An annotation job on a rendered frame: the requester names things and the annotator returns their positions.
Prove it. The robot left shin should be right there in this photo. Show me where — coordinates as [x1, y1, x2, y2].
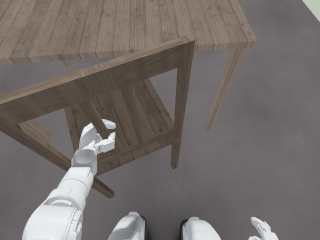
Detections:
[128, 211, 141, 218]

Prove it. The table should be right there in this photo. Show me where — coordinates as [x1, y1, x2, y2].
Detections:
[0, 0, 258, 142]

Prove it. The robot left thigh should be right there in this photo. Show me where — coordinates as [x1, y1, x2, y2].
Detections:
[108, 215, 145, 240]

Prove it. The chair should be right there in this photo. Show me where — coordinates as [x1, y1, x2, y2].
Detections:
[0, 34, 195, 198]

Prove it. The robot left hand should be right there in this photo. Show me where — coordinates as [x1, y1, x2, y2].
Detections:
[79, 119, 116, 154]

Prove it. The robot left forearm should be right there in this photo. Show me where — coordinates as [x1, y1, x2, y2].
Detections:
[22, 146, 98, 240]

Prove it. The robot left upper arm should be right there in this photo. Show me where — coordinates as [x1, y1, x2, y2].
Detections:
[24, 204, 83, 240]

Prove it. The robot right hand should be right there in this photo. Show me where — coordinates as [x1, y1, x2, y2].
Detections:
[248, 217, 279, 240]

